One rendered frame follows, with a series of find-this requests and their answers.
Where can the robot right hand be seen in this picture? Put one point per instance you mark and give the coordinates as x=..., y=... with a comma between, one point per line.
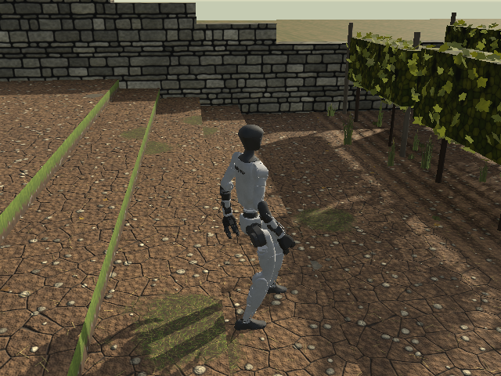
x=286, y=242

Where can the robot right forearm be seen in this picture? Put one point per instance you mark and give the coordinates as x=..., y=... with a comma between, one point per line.
x=277, y=230

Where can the robot right thigh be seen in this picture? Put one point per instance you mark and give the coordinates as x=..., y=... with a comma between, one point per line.
x=262, y=240

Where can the robot head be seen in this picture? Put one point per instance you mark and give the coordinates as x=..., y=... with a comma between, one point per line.
x=251, y=137

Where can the robot left forearm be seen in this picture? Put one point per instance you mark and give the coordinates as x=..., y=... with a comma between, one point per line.
x=226, y=204

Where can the robot left hand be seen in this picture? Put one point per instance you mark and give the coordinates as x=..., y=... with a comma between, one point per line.
x=230, y=221

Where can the right robot upper arm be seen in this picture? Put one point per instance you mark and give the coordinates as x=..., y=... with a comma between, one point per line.
x=260, y=174

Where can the left robot upper arm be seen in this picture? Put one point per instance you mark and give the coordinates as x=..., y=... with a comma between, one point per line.
x=226, y=182

